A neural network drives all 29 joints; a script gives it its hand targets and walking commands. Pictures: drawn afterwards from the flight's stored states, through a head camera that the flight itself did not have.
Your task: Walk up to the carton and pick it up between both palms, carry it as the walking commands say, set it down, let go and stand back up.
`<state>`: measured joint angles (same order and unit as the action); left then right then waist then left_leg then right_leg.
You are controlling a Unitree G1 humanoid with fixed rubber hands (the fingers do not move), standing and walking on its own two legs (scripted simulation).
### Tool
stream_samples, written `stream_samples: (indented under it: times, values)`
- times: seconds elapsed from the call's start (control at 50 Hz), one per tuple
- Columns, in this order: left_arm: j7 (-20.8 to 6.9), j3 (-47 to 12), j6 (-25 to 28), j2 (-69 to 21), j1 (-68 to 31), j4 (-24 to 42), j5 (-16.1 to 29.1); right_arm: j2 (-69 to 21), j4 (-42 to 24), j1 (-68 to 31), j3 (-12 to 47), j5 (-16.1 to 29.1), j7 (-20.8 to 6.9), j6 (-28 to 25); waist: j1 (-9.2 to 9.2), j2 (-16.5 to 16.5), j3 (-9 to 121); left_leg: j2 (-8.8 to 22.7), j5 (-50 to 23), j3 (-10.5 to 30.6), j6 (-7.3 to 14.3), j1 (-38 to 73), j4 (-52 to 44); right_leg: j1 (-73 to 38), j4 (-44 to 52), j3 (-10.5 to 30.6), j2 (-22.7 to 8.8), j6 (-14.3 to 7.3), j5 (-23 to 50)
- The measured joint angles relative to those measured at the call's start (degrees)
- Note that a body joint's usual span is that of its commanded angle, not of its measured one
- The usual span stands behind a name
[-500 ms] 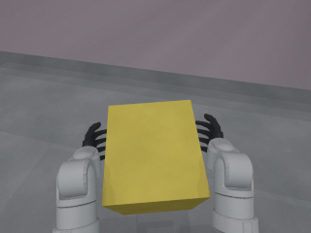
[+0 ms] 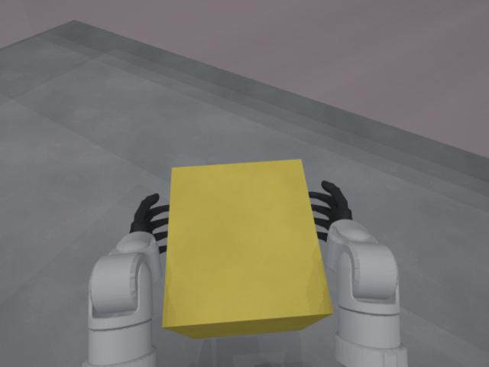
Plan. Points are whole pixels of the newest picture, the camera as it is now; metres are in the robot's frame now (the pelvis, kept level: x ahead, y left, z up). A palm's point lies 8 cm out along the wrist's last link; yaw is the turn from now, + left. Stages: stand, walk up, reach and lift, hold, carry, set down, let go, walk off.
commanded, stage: carry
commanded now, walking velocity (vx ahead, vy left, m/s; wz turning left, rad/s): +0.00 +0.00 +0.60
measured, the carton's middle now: (243, 257) +0.30 +0.00 +0.00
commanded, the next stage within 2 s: none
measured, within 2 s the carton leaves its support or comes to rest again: neither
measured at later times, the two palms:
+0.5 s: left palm (35, 346) +0.15 +0.25 +0.08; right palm (254, 250) +0.26 -0.02 +0.10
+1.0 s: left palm out of the picture +0.03 +0.25 +0.10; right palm (227, 298) +0.19 +0.02 +0.09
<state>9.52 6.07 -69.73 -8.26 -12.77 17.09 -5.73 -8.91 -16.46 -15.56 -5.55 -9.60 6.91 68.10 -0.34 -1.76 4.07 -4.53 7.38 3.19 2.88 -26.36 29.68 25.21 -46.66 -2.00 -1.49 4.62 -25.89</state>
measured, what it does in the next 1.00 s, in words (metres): walks backwards, turning left: right foot, then left foot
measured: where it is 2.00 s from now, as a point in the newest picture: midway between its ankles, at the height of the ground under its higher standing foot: outside the picture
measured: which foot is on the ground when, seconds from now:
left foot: down 0.00-0.06, up 0.08-0.46, down 0.48-0.94, up 0.96-1.00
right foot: up 0.00-0.04, down 0.06-0.48, up 0.50-0.92, down 0.94-1.00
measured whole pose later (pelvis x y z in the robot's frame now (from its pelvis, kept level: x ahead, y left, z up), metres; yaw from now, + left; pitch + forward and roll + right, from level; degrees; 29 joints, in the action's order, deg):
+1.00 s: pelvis -0.12 -0.02 +0.00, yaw +35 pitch +3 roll +1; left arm 10.5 5.0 -69.9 -8.3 -12.8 13.4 -6.4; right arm -8.8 -14.6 -15.2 -5.8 -8.9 8.5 68.2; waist -0.9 -3.6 5.0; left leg -5.6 16.1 4.3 0.0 -28.2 36.2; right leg 16.5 -30.1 -4.9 -0.8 -1.2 -16.6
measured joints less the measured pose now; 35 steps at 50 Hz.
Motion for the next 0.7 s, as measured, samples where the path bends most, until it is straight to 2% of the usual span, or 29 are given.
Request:
stream_samples:
  times: [0.06,0.08,0.1,0.14,0.2,0.24,0.32,0.42,0.48,0.5,0.54,0.56,0.62,0.7]
  values:
    - [-0.71,0.22,0.0,-0.02,-0.17,-0.84,-0.55,-0.01,0.2,-0.05,0.19,0.06,0.55,0.5,-0.42,-1.13,1.37,-0.53,-1.61,1.73,-0.89,-0.95,-0.79,-6.4,12.19,-1.77,1.06,-0.87,2.79]
    - [-0.8,0.05,0.26,-0.06,-0.17,-1.37,-0.73,0.01,0.39,-0.14,-0.06,0.14,0.63,0.51,-0.34,-2.16,1.49,-0.26,-1.27,2.39,-1.38,-1.47,-0.04,-7.56,15.18,-2.74,1.54,-2.5,6.11]
    - [-0.78,-0.43,0.41,-0.05,0.05,-2.07,-0.94,0.11,0.65,0.26,-0.19,0.27,0.77,0.52,-0.43,-3.01,1.6,0.09,2.37,2.6,-2.2,-2.06,1.99,-8.06,16.06,-3.66,1.85,-4.28,7.86]
    - [-1.09,-0.93,0.22,0.14,0.93,-3.17,-1.26,0.39,1.25,1.55,0.32,0.85,1.46,0.78,-0.66,-0.97,2.12,-0.08,12.04,-1.33,-3.37,-4.82,12.54,-8.27,16.11,-4.22,-0.28,-6.23,8.63]
    - [-0.86,-0.63,-0.17,0.28,1.64,-2.51,-0.94,0.3,1.52,0.92,0.54,1.53,1.97,1.4,-1.29,1.01,1.18,1.9,14.17,-4.83,-3.96,-7.31,26.57,-9.76,17.9,-5.17,-3.3,-6.23,9.61]
    - [-0.72,-0.23,-0.23,0.17,1.07,-1.6,-0.94,0.1,1.24,0.01,0.19,1.71,1.88,1.12,-1.6,1.75,0.52,3.46,13.34,-5.54,-4.49,-7.43,29.55,-9.89,17.9,-6.22,-5.18,-5.8,9.91]
    - [-1.26,0.98,-0.11,-0.16,-0.67,-1.07,-1.55,-0.35,0.68,-1.64,-0.03,1.29,1.99,0.64,-1.67,3.0,-0.6,4.99,14.86,-7.05,-5.11,-4.54,25.3,-9.22,16.08,-8.78,-8.86,-4.91,9.41]
    - [-1.02,1.2,-0.65,-0.22,-0.98,-1.0,-1.56,-0.49,1.03,-2.1,-0.19,1.05,1.88,0.77,-0.9,3.57,-0.83,4.09,14.61,-9.85,-4.68,2.44,14.41,-7.56,12.29,-12.01,-12.14,-3.16,7.98]
    - [-1.02,1.09,-0.93,-0.14,-0.88,-1.17,-1.95,-0.63,1.77,-2.59,-0.37,0.94,1.72,0.93,-0.82,2.95,-0.26,3.61,6.85,-9.9,-3.47,8.67,1.64,-5.42,7.27,-13.84,-13.09,-1.61,5.84]
    - [-1.12,1.6,-0.72,-0.13,-0.92,-1.51,-2.09,-0.71,2.82,-2.74,-0.06,0.92,1.86,0.26,-0.83,4.1,-0.5,2.65,6.54,-9.63,-2.71,8.33,1.75,-3.8,3.83,-12.4,-13.91,-0.54,3.17]
    - [-1.04,1.95,-0.15,-0.04,-0.12,-2.69,-2.06,-0.7,4.88,-2.59,0.38,0.85,1.93,-0.56,-0.64,4.16,-1.78,2.19,9.29,-8.12,-1.49,6.49,4.67,0.07,-5.53,-7.53,-11.77,1.65,-4.92]
    - [-0.7,1.72,-0.11,0.09,0.47,-2.9,-1.74,-0.62,5.37,-2.33,0.52,0.93,1.92,-0.58,-0.34,3.73,-2.57,2.21,9.59,-7.41,-0.7,6.08,5.11,1.86,-9.7,-5.57,-10.26,2.16,-6.49]
    - [1.01,0.51,-0.26,0.29,1.42,-1.23,-0.14,-0.3,3.84,-1.21,0.4,1.26,1.22,-0.79,0.66,2.71,-4.73,2.1,7.44,-5.58,0.46,5.35,4.15,5.84,-16.63,-2.31,-6.9,2.59,-4.04]
    - [2.72,-0.64,0.05,0.15,0.74,1.39,1.08,-0.17,0.71,-0.62,-0.14,0.96,0.1,-1.87,1.6,2.5,-5.45,0.92,5.56,-3.73,0.8,4.13,2.93,7.32,-16.01,-0.25,-4.66,2.19,-0.49]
